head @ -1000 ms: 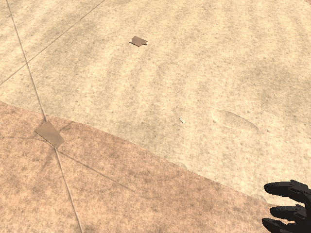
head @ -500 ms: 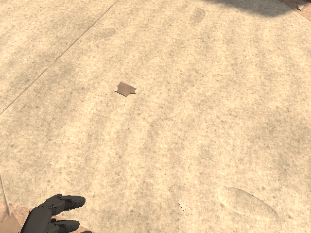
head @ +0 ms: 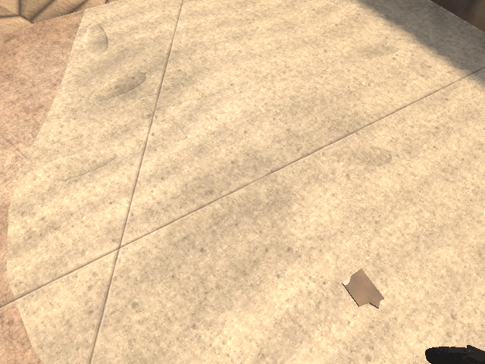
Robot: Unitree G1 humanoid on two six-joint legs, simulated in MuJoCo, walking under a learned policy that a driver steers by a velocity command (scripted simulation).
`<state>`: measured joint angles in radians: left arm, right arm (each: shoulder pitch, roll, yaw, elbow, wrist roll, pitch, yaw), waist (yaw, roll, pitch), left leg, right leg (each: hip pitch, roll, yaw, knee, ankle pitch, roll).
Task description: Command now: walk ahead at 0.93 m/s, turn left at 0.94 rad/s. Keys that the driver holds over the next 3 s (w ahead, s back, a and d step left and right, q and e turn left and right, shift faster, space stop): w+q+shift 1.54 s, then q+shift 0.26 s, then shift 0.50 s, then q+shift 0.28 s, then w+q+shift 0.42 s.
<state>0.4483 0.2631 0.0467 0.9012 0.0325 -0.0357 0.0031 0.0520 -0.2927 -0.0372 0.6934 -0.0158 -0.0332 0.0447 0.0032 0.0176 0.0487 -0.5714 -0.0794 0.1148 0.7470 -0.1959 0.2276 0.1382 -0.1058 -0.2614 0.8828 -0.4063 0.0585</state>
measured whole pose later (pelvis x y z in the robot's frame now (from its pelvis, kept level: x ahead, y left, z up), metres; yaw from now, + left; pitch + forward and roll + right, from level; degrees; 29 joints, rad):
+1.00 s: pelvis +0.83 +0.32 +0.03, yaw +58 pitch +0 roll +1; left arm 0.21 0.24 0.00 0.67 0.05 -0.06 0.00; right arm 0.30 -0.32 -0.06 0.78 -0.02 0.00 0.00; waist 0.02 0.00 0.07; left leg -0.32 -0.23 0.01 0.60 -0.27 0.20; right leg -0.44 -0.12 0.07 1.35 -0.40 0.06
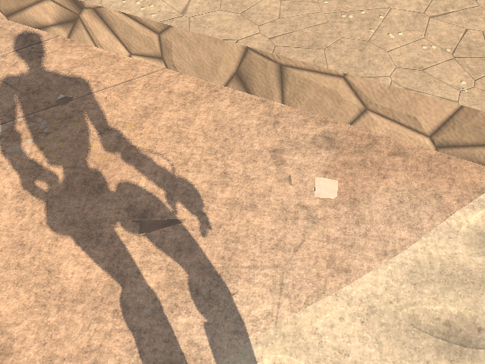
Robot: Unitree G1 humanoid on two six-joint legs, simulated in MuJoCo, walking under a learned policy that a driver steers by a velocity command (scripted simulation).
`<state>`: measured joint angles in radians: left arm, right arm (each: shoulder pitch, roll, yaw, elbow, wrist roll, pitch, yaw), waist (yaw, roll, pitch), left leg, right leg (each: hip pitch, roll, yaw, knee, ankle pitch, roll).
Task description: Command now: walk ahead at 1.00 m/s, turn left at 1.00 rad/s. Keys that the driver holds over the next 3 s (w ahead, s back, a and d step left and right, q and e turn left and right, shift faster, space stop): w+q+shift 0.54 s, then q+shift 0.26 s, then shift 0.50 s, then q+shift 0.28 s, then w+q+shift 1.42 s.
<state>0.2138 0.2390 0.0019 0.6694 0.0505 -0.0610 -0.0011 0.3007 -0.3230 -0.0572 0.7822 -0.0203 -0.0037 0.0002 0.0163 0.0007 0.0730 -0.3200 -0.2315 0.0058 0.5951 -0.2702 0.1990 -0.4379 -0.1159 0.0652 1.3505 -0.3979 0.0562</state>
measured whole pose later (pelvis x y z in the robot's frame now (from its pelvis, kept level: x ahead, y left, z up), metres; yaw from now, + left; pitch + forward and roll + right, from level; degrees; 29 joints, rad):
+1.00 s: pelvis +0.77 +0.16 +0.02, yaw +55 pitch +3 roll -1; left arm -0.01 0.30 0.05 0.56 0.02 -0.08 0.03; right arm 0.22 -0.29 -0.08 0.69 0.03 0.02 -0.04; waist -0.05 -0.06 0.08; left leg -0.26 -0.22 -0.20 0.46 -0.20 0.14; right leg -0.73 -0.05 0.13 0.82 -0.11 0.09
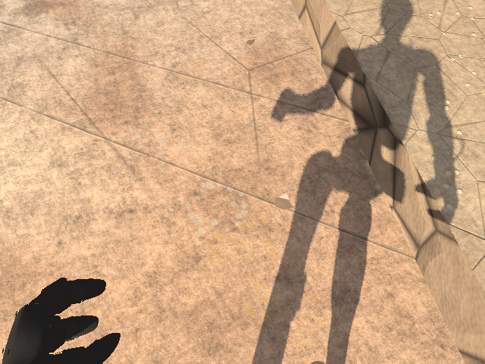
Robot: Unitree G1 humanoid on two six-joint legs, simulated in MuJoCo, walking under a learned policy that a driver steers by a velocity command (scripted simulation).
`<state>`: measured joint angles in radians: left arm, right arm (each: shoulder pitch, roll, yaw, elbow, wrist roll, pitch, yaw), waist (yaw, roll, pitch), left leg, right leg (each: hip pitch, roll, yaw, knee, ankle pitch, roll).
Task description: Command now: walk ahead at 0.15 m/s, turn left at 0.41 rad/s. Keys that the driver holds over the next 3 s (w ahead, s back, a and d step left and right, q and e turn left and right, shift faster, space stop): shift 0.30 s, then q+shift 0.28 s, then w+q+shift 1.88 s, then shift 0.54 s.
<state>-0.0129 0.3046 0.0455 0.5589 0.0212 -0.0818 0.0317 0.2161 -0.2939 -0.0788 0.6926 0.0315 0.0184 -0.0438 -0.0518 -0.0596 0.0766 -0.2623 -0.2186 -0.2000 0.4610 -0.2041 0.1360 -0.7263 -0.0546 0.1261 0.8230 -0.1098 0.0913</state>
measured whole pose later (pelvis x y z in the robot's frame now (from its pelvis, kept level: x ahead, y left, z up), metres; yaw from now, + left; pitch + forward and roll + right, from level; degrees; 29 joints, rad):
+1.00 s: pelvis +0.24 +0.01 +0.00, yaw +33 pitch +4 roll -1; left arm 0.06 0.30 0.07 0.65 0.01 -0.01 -0.01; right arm 0.41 -0.30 -0.09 0.71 -0.02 -0.01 0.03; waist -0.08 -0.04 -0.05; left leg -0.15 -0.13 -0.36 0.48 -0.37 0.05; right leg -0.36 0.02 0.04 0.50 -0.26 0.07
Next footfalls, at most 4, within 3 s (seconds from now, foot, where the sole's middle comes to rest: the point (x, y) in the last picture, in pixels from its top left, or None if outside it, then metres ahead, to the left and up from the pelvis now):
0.12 right None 0.25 -0.13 -0.77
0.56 left None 0.14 0.09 -0.77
1.00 right None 0.37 -0.05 -0.77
1.46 left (83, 320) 0.53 0.37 -0.77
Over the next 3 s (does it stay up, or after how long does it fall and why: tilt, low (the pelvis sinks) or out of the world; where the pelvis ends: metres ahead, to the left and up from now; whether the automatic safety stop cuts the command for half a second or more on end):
stays up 0.53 1.44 0.00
